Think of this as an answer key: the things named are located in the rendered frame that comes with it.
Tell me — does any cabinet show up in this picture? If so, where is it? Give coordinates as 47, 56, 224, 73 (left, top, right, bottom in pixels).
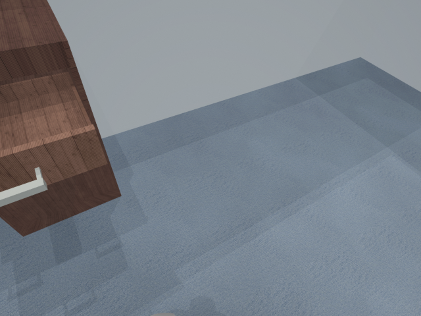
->
0, 0, 121, 237

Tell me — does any drawer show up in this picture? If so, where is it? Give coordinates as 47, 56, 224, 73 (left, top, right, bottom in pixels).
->
0, 72, 108, 192

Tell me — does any handle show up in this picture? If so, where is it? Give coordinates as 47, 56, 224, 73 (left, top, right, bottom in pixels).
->
0, 167, 48, 207

